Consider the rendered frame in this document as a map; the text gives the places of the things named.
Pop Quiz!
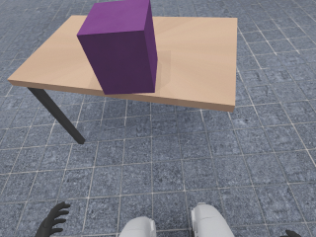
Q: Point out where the robot thigh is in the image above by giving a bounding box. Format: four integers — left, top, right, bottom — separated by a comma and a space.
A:
119, 216, 157, 237
191, 204, 235, 237

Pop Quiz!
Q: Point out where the table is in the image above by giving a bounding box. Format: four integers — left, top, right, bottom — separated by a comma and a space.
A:
7, 15, 238, 145

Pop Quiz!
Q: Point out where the left robot hand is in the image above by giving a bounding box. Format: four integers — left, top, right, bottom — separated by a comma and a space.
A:
35, 201, 71, 237

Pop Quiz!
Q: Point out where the carton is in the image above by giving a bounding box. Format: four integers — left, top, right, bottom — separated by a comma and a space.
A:
76, 0, 158, 95

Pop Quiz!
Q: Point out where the left robot thigh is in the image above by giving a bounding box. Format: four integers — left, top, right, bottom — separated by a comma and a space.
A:
119, 216, 157, 237

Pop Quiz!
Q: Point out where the right robot thigh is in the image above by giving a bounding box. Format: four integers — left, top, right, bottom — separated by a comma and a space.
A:
191, 204, 235, 237

